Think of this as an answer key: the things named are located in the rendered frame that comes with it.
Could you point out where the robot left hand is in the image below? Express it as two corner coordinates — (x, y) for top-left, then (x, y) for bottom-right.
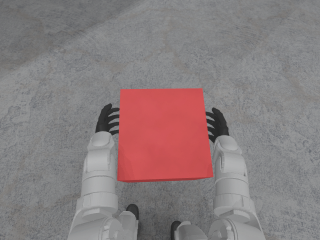
(95, 103), (120, 136)

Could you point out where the robot right forearm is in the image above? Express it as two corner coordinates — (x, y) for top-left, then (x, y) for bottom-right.
(212, 135), (265, 237)

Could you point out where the carton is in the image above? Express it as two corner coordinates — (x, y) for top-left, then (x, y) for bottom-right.
(117, 88), (214, 183)

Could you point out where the robot right thigh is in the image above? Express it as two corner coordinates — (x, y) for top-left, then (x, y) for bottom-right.
(174, 224), (208, 240)

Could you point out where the robot right hand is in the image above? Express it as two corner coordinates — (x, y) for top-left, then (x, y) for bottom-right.
(205, 107), (230, 144)

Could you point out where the left robot upper arm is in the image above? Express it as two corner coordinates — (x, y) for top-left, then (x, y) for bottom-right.
(67, 216), (125, 240)

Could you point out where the robot left forearm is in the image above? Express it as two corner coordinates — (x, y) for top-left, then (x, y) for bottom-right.
(67, 131), (118, 240)

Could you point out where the right robot upper arm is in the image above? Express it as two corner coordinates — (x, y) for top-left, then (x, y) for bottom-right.
(207, 217), (266, 240)

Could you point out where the left robot shin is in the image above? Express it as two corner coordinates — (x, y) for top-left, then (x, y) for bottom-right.
(119, 211), (135, 218)

